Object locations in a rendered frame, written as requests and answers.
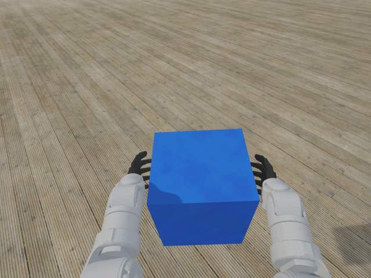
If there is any carton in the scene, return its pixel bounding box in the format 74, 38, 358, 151
147, 129, 260, 246

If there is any robot left hand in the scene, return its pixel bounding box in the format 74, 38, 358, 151
128, 151, 152, 189

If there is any robot right hand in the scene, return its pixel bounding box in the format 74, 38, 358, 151
250, 154, 277, 195

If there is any right robot forearm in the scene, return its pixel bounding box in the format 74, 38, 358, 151
261, 178, 332, 278

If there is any robot left upper arm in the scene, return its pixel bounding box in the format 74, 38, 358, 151
81, 257, 143, 278

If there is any left robot forearm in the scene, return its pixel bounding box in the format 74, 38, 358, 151
80, 173, 146, 278

